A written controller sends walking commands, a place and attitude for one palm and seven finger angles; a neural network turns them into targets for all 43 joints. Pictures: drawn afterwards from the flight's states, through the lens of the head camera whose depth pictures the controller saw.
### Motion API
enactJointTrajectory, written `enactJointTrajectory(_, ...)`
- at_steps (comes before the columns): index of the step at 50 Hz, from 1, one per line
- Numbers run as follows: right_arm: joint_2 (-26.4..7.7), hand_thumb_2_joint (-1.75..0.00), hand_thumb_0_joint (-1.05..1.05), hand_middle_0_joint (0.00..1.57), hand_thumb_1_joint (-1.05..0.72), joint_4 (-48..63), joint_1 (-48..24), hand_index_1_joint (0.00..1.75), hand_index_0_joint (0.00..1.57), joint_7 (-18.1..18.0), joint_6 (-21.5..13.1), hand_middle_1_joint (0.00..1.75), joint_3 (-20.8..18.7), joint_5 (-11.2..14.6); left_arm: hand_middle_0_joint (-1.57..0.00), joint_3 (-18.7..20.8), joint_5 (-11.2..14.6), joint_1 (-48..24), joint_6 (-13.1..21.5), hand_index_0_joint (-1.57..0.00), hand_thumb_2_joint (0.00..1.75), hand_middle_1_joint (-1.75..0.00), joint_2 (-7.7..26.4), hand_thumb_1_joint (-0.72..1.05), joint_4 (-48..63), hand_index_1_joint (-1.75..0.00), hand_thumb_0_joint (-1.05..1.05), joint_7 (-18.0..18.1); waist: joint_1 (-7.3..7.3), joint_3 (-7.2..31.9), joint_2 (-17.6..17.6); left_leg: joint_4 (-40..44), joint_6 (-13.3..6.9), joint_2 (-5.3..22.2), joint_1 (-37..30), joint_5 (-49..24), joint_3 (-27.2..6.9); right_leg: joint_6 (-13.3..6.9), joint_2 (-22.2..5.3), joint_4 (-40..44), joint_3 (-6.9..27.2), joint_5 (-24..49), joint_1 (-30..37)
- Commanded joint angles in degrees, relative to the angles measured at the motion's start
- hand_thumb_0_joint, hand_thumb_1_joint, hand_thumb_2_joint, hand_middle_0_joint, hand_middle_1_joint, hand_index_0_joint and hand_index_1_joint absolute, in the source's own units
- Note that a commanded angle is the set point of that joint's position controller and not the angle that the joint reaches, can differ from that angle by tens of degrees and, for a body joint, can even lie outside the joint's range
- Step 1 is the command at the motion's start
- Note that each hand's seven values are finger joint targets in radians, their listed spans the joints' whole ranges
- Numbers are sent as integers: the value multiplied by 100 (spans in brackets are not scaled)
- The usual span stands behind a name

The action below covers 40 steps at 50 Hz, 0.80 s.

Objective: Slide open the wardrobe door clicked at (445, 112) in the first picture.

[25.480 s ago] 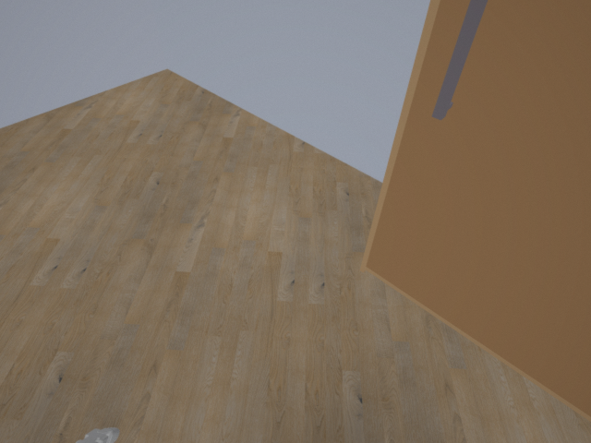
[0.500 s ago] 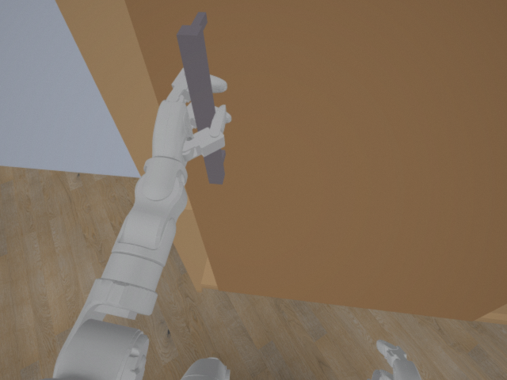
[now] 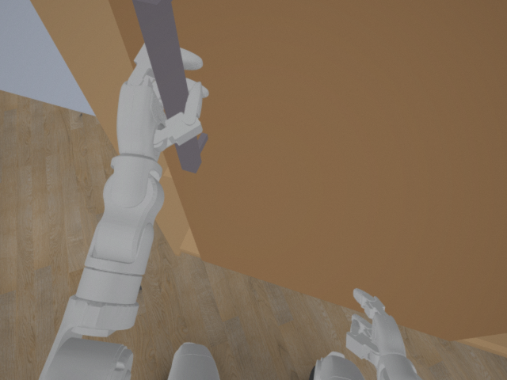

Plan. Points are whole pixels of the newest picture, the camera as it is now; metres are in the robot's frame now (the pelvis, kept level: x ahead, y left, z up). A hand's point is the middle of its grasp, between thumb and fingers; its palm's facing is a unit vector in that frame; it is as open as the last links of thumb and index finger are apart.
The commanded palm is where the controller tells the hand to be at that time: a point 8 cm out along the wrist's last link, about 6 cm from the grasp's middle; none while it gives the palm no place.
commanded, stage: step sideways, sliding the door along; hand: left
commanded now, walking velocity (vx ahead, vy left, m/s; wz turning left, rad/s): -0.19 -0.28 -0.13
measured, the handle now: (185, 93) +0.41 +0.19 +0.18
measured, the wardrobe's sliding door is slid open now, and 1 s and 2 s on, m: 0.10 0.40 0.50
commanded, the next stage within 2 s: stop walking and hold the door there in 1.52 s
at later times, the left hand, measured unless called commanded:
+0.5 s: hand (274, 136) +0.37 +0.06 +0.18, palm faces +0.31 -0.95 -0.07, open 5.9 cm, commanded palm +0.33 +0.04 +0.17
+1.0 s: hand (447, 191) +0.33 -0.13 +0.18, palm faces -0.03 -1.00 -0.02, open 6.1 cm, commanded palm +0.31 -0.11 +0.17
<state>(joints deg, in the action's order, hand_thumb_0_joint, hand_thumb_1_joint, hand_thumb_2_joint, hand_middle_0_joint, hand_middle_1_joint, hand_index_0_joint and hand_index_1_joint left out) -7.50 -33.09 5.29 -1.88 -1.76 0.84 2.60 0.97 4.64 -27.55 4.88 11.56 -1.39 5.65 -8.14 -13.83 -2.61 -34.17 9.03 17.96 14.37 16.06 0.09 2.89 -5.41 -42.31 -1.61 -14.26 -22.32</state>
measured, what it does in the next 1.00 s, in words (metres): steps to the right: right foot, then left foot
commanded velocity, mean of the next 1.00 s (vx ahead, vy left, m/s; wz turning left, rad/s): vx -0.19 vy -0.28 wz -0.19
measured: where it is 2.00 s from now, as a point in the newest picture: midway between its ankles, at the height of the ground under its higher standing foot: outside the picture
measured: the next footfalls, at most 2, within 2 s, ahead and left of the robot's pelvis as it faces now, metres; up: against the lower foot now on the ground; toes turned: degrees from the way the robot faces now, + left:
right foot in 0.02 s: +0.09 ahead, -0.21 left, +0.00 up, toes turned -4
left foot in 0.18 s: +0.04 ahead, +0.08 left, +0.00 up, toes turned +9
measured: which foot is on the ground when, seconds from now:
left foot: down 0.00-0.04, up 0.06-0.16, down 0.18-0.56, up 0.58-0.78, down 0.80-1.00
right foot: up 0.00-0.00, down 0.02-0.18, up 0.20-0.54, down 0.56-0.80, up 0.82-1.00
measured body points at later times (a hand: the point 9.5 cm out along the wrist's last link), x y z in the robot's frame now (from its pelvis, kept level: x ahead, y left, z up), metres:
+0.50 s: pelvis +0.04 -0.14 +0.01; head +0.14 -0.11 +0.45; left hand +0.35 +0.11 +0.18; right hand +0.26 -0.32 -0.09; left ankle +0.00 +0.07 -0.72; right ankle +0.08 -0.30 -0.69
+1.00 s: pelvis +0.02 -0.23 +0.02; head +0.10 -0.20 +0.46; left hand +0.33 -0.08 +0.18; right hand +0.22 -0.44 -0.07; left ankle +0.02 -0.09 -0.72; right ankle +0.02 -0.40 -0.62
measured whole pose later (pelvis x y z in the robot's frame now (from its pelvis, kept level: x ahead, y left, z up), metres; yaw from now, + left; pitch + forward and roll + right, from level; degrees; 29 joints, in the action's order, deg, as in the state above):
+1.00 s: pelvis +0.02 -0.23 +0.02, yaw -3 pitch -2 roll -4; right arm -10.5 -31.2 6.3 2.0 -3.6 -0.5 0.5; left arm -6.1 1.2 -6.4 6.0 8.2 19.0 5.8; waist -4.9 -12.4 -1.4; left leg -31.4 3.2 12.6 12.7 16.1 7.7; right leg 2.9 -1.7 -66.5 -0.9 -23.1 -30.9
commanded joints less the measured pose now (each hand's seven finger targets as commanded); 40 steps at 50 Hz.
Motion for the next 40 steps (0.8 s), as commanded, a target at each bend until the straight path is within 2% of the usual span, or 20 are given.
enactJointTrajectory(1, -759, -90, 0, 20, -90, 718, -402, 30, 20, -53, -481, 30, -295, 157, -45, -1319, -165, -2310, 634, -45, 90, -140, -453, 90, 2113, -140, 0, -209, 900, 2923, 277, -1435, -1137, -810, -251, -754, 716, -192, -134, 1663, -10, 2667, 1663)
enactJointTrajectory(2, -594, -90, 0, 20, -90, 715, -482, 30, 20, -94, -492, 30, -259, 75, -45, -1112, -232, -2084, 648, -45, 90, -140, -96, 90, 2180, -140, 0, -150, 822, 2887, 1609, -2310, -985, -1388, 833, 1472, 621, -648, -952, 1597, 994, 4628, 2034)
enactJointTrajectory(4, -705, -90, 0, 20, -90, 608, -476, 30, 20, -168, -539, 30, -293, -29, -45, -859, -231, -1749, 705, -45, 90, -140, 162, 90, 2929, -140, 0, -85, 722, 3212, 1931, -3066, -701, -1465, 1246, 2434, 195, -1024, -1299, 1112, 1118, 6191, 2491)
enactJointTrajectory(5, -726, -90, 0, 20, -90, 605, -495, 30, 20, -196, -535, 30, -343, -22, -45, -851, -202, -1678, 757, -45, 90, -140, 89, 90, 3164, -140, 0, -65, 784, 3210, 2340, -2785, -755, -1423, 1234, 2323, 173, -1130, -1229, 849, 1119, 6358, 2663)
enactJointTrajectory(6, -778, -90, 0, 20, -90, 479, -442, 30, 20, -200, -567, 30, -348, -7, -45, -894, -150, -1772, 797, -45, 90, -140, -66, 90, 3352, -140, 0, -9, 990, 3199, 2058, -1651, -784, -1346, 985, 1725, 179, -1062, -1039, 518, 711, 6267, 2674)
enactJointTrajectory(7, -814, -90, 0, 20, -90, 453, -334, 30, 20, -143, -516, 30, -356, -9, -45, -1124, -103, -1642, 814, -45, 90, -140, -338, 90, 3277, -140, 0, -55, 1166, 3219, 1885, -193, -836, -1155, 180, 470, 154, -856, -773, -65, 298, 5573, 2218)
enactJointTrajectory(8, -1024, -90, 0, 20, -90, 514, -278, 30, 20, -121, -434, 30, -438, -20, -45, -1236, -18, -1721, 886, -45, 90, -140, -463, 90, 3521, -140, 0, -132, 1344, 3301, 740, 816, -1081, -450, -1554, -2618, -353, -316, -243, -932, -267, 3551, 631)
enactJointTrajectory(9, -1323, -90, 0, 20, -90, 685, -374, 30, 20, -26, -426, 30, -632, -96, -45, -1376, 4, -1837, 973, -45, 90, -140, -641, 90, 3764, -140, 0, -231, 1181, 3388, -1013, 806, -1805, 1180, -3047, -6453, -2195, -10, 458, -2182, -314, -924, -1314)
enactJointTrajectory(10, -1290, -90, 0, 20, -90, 775, -299, 30, 20, 181, -432, 30, -594, -91, -45, -1310, -148, -1833, 1030, -45, 90, -140, -609, 90, 3579, -140, 0, -249, 1058, 3761, -454, 380, -2088, 1566, -3213, -6974, -2374, -213, 227, -2819, 390, -2313, -1335)
enactJointTrajectory(16, -1314, -90, 0, 20, -90, 869, -224, 30, 20, 426, -480, 30, -650, -46, -45, -1301, -212, -1676, 793, -45, 90, -140, -544, 90, 3608, -140, 0, -281, 1011, 2999, -1461, 536, -1550, 585, -2826, -4917, -199, -69, 214, -2369, 69, -936, -1573)
enactJointTrajectory(24, -1021, -90, 0, 20, -90, 1141, -174, 30, 20, 339, -781, 30, -430, -22, -45, -1057, -190, -594, 809, -45, 90, -140, -227, 90, 3614, -140, 0, -214, 997, 2719, -1932, 212, -1108, 382, -2454, -5200, 566, -46, 651, 541, -469, -162, 248)
enactJointTrajectory(26, -956, -90, 0, 20, -90, 1104, -195, 30, 20, 324, -821, 30, -372, 67, -45, -918, -213, -364, 853, -45, 90, -140, -76, 90, 3759, -140, 0, -160, 901, 2776, -1394, -444, -1361, 77, -1976, -4271, 611, -25, 715, 1523, -556, 1137, 1164)
enactJointTrajectory(27, -829, -90, 0, 20, -90, 1158, -286, 30, 20, 319, -821, 30, -329, 140, -45, -799, -238, -239, 874, -45, 90, -140, 93, 90, 3864, -140, 0, -143, 771, 2886, -564, -1089, -1538, -300, -1519, -3117, 635, -45, 480, 1962, -368, 2734, 1826)
enactJointTrajectory(28, -610, -90, 0, 20, -90, 1209, -373, 30, 20, 267, -801, 30, -264, 160, -45, -663, -279, -172, 896, -45, 90, -140, 404, 90, 3954, -140, 0, -119, 776, 2903, 1112, -1995, -1389, -939, -308, 239, 704, -329, -477, 1870, 456, 5504, 2528)
enactJointTrajectory(29, -617, -90, 0, 20, -90, 1212, -614, 30, 20, 172, -825, 30, -209, 39, -45, -310, -300, 384, 791, -45, 90, -140, 713, 90, 3829, -140, 0, -42, 597, 2864, 1926, -2926, -1097, -1602, 792, 2796, 404, -774, -1271, 1515, 1452, 7775, 2441)
enactJointTrajectory(30, -735, -90, 0, 20, -90, 1062, -336, 30, 20, 115, -829, 30, -296, -18, -45, -140, -216, 793, 805, -45, 90, -140, 667, 90, 3966, -140, 0, -18, 513, 3136, 2478, -3533, -757, -1670, 800, 2967, -91, -833, -1341, 1342, 1574, 7847, 2444)
enactJointTrajectory(33, -588, -90, 0, 20, -90, 797, -587, 30, 20, 86, -774, 30, -133, -54, -45, -578, -136, 527, 1085, -45, 90, -140, 45, 90, 4762, -140, 0, 76, 732, 3143, 1667, -2664, -721, -1452, 1341, 2473, -206, -1288, -1253, 993, 1483, 7169, 3219)
enactJointTrajectory(36, -654, -90, 0, 20, -90, 665, -589, 30, 20, 83, -565, 30, -214, -111, -45, -791, -214, 602, 1272, -45, 90, -140, -96, 90, 4617, -140, 0, 101, 920, 3259, 1245, -433, -648, -1418, 324, 1035, 243, -1080, -917, 723, 881, 6462, 2713)
enactJointTrajectory(38, -770, -90, 0, 20, -90, 815, -415, 30, 20, 93, -415, 30, -328, -147, -45, -1251, -241, 490, 1387, -45, 90, -140, -334, 90, 4739, -140, 0, -32, 1091, 3496, 998, 691, -765, -987, -1522, -1480, 296, -751, -545, 271, 423, 4408, 1411)
enactJointTrajectory(40, -1239, -90, 0, 20, -90, 1151, -417, 30, 20, 176, -504, 30, -548, -148, -45, -1668, -227, 443, 1320, -45, 90, -140, -644, 90, 4782, -140, 0, -220, 834, 3605, -968, 874, -2105, 1764, -3041, -6281, -2163, -134, 298, -1661, 306, -1934, -1127)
